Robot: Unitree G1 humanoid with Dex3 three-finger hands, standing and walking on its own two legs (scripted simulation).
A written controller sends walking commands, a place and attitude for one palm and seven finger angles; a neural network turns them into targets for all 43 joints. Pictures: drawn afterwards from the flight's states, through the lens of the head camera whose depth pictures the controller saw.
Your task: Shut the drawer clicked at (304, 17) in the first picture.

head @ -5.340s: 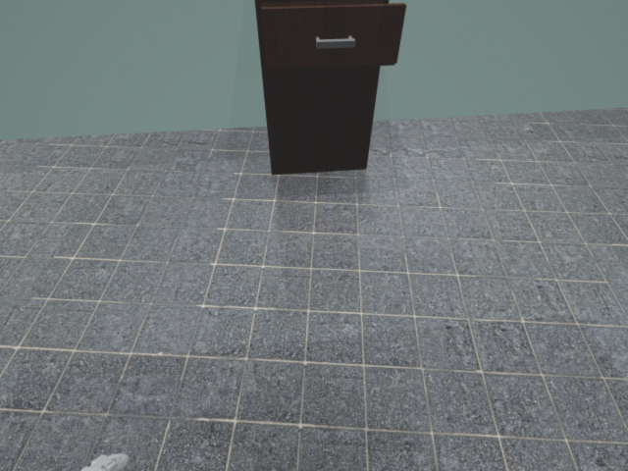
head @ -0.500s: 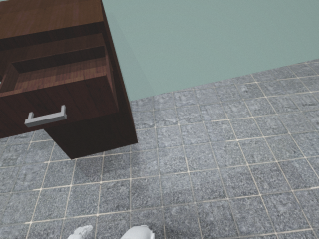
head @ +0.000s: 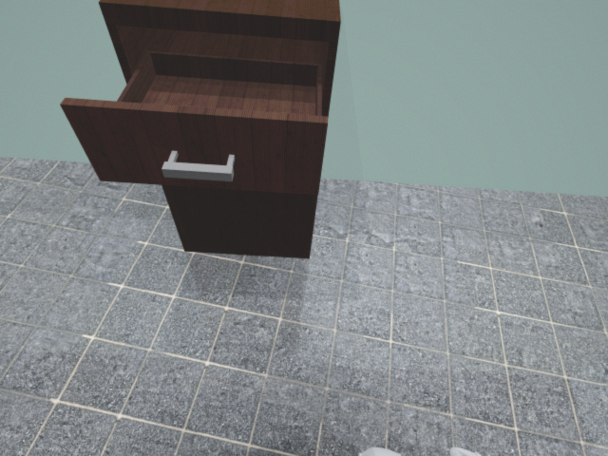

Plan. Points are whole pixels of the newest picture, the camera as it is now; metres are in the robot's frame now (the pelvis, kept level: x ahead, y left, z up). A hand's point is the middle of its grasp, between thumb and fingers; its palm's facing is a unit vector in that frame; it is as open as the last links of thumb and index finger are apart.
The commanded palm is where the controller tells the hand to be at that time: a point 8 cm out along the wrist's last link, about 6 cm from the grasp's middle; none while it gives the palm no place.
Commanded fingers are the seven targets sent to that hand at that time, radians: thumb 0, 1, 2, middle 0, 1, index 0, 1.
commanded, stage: take the last steps up to it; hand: left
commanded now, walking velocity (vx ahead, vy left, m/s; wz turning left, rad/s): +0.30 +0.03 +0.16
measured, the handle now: (200, 164) +0.57 +0.25 +0.00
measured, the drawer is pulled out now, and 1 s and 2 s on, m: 0.29 0.29 0.29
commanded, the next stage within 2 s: come to a stop and stand still in 1.02 s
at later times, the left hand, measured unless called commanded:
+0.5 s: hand out of the picture -0.01 +0.13 -0.15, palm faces +0.17 -0.97 -0.19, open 7.4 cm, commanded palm none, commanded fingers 0.00 0.90 0.90 -0.20 -0.30 -0.20 -0.30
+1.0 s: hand (158, 380) +0.23 +0.25 -0.17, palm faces +0.14 -0.97 -0.21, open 7.4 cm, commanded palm none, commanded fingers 0.00 0.90 0.90 -0.20 -0.30 -0.20 -0.30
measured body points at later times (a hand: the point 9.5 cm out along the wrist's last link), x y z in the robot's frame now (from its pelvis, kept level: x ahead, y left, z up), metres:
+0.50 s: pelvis +0.06 -0.02 +0.01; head +0.06 -0.04 +0.46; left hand -0.01 +0.18 -0.14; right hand +0.08 -0.26 -0.16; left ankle +0.10 +0.15 -0.66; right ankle +0.01 -0.12 -0.74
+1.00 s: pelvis +0.19 +0.06 +0.00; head +0.19 +0.06 +0.45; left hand +0.22 +0.31 -0.15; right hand +0.25 -0.17 -0.15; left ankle +0.18 +0.15 -0.74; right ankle +0.25 -0.06 -0.68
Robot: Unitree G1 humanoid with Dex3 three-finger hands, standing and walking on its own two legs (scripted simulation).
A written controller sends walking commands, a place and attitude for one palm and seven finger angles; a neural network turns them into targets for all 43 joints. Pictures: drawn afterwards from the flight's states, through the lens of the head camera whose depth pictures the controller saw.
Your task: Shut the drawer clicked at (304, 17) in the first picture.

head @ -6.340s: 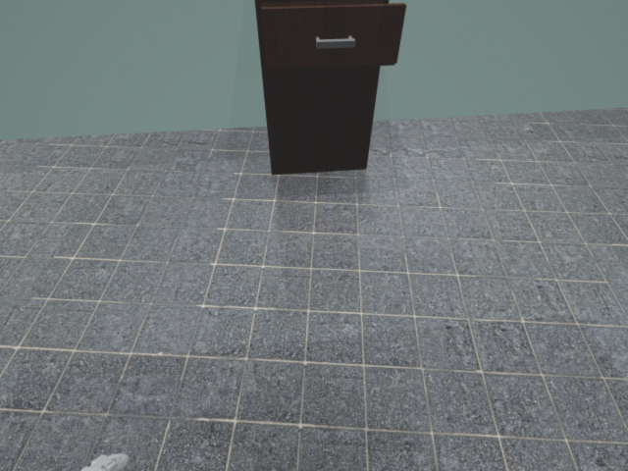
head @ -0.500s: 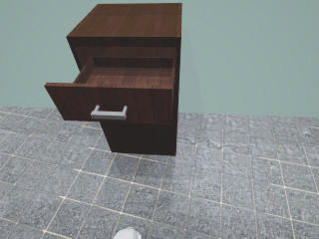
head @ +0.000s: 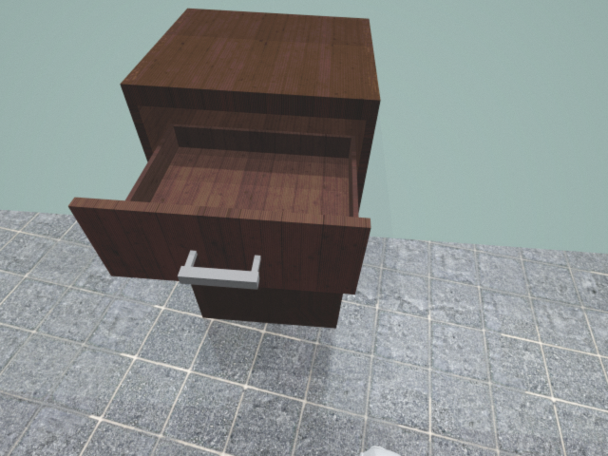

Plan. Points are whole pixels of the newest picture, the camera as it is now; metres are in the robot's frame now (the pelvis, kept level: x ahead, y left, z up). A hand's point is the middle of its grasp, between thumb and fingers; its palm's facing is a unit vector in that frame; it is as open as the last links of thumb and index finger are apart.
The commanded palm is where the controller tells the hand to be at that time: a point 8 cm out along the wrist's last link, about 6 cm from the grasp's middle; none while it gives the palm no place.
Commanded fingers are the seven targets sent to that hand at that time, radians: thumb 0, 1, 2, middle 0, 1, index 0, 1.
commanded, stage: take the last steps up to it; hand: left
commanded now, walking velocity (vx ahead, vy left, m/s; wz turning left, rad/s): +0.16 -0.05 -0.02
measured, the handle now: (222, 268) +0.39 +0.16 +0.00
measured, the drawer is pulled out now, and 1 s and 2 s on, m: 0.29 0.29 0.29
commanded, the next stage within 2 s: come to a stop and stand still in 0.02 s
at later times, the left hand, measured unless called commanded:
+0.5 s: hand out of the picture +0.13 +0.15 -0.16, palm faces +0.06 -0.96 -0.27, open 7.2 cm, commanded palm none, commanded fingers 0.00 0.90 0.90 -0.20 -0.30 -0.20 -0.30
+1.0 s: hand out of the picture -0.03 +0.20 -0.18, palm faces +0.06 -0.97 -0.21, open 7.4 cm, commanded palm none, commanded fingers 0.00 0.90 0.90 -0.20 -0.30 -0.20 -0.30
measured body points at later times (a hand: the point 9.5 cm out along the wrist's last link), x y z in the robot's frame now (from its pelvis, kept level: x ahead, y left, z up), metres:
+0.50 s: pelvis +0.05 -0.04 +0.00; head +0.08 -0.06 +0.44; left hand +0.13 +0.20 -0.14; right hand +0.08 -0.27 -0.17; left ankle +0.02 +0.11 -0.68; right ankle +0.12 -0.13 -0.74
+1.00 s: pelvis +0.01 +0.02 +0.00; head +0.03 +0.02 +0.45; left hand -0.03 +0.25 -0.16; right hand +0.03 -0.20 -0.16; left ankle +0.01 +0.11 -0.74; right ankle -0.04 -0.09 -0.74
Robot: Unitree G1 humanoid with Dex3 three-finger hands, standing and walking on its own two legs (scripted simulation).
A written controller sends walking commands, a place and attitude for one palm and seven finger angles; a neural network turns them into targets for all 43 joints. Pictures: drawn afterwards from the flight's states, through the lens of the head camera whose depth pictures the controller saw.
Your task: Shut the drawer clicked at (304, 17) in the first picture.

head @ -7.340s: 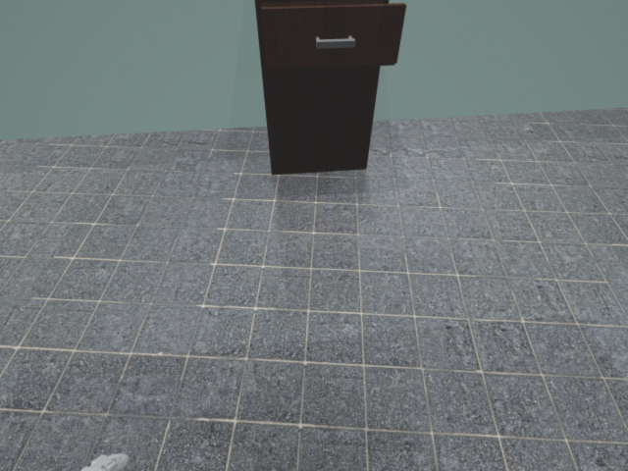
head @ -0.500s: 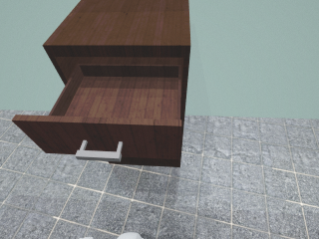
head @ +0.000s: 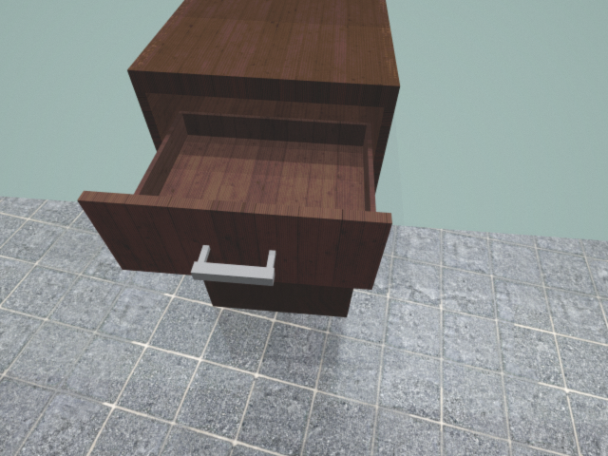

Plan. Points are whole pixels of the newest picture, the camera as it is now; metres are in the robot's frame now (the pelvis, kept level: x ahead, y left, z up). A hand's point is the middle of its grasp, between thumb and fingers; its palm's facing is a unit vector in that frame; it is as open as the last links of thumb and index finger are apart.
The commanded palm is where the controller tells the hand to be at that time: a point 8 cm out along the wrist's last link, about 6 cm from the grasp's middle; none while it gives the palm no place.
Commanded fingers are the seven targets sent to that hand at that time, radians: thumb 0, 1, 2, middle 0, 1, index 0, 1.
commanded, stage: come to a stop and stand still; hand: left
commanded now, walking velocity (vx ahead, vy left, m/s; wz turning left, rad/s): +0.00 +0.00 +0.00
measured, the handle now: (236, 263) +0.38 +0.14 +0.00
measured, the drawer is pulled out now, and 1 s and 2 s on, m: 0.29 0.29 0.29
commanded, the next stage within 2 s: look again from close up in 0.50 s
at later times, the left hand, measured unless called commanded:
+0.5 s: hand out of the picture -0.04 +0.14 -0.17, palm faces +0.05 -0.98 -0.17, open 7.3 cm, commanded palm none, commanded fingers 0.00 0.90 0.90 -0.20 -0.30 -0.20 -0.30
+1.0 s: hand out of the picture +0.01 +0.18 -0.17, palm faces +0.04 -0.98 -0.21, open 7.3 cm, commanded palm none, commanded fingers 0.00 0.90 0.90 -0.20 -0.30 -0.20 -0.30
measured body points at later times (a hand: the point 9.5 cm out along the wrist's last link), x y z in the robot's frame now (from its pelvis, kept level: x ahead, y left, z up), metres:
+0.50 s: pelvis -0.02 -0.02 +0.00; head -0.01 -0.02 +0.45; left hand -0.04 +0.19 -0.16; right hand -0.07 -0.22 -0.16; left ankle +0.00 +0.09 -0.74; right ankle -0.05 -0.11 -0.74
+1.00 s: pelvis -0.01 +0.01 +0.00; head +0.00 +0.01 +0.45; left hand +0.01 +0.23 -0.16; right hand +0.02 -0.22 -0.16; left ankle +0.00 +0.09 -0.74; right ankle -0.05 -0.11 -0.74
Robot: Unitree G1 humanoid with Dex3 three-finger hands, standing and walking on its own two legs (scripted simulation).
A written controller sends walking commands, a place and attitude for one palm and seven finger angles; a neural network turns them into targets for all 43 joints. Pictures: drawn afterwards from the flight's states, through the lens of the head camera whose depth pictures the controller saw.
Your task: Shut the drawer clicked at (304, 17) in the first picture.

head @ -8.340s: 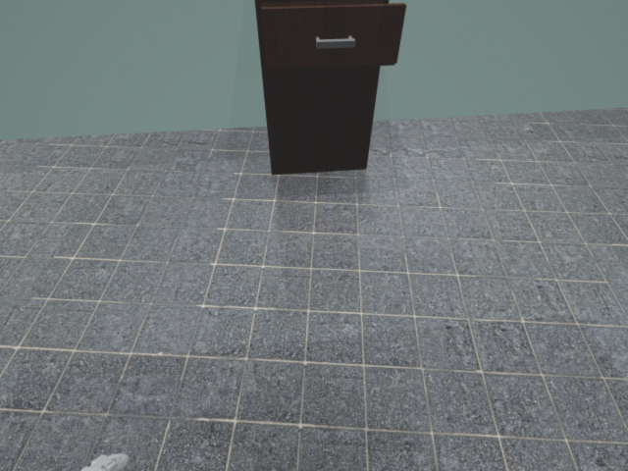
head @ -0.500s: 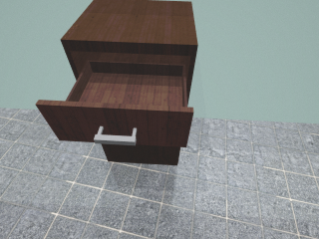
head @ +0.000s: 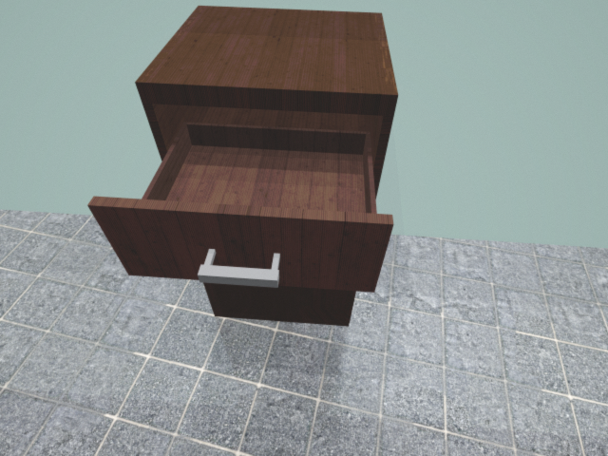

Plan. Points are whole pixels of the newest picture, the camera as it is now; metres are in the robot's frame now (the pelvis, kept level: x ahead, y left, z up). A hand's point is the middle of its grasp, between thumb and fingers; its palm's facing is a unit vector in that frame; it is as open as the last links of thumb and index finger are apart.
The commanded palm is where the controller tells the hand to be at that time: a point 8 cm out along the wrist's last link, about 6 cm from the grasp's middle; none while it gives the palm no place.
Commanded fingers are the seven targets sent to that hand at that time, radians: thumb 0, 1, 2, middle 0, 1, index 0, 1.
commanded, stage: look again from close up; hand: left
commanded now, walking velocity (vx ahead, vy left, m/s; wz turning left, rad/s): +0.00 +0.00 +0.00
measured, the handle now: (241, 266) +0.39 +0.13 +0.00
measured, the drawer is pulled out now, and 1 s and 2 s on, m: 0.29 0.29 0.29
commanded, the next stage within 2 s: shuffle to correct the standing spot in 0.10 s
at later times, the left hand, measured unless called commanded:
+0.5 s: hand out of the picture -0.01 +0.17 -0.18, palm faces +0.00 -0.98 -0.19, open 7.3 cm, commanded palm none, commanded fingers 0.00 0.90 0.90 -0.20 -0.30 -0.20 -0.30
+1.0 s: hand out of the picture +0.09 +0.12 -0.18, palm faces +0.03 -0.98 -0.19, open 7.3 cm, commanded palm none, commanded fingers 0.00 0.90 0.90 -0.20 -0.30 -0.20 -0.30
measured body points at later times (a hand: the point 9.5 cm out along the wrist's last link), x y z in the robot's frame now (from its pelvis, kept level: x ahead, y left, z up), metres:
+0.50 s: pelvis +0.02 +0.00 +0.00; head +0.04 +0.00 +0.45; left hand -0.01 +0.22 -0.16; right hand +0.02 -0.23 -0.16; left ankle +0.01 +0.09 -0.74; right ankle -0.04 -0.12 -0.74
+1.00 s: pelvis +0.08 -0.06 +0.00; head +0.11 -0.05 +0.45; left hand +0.09 +0.17 -0.16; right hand +0.08 -0.27 -0.16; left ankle +0.06 +0.06 -0.74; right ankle +0.07 -0.17 -0.69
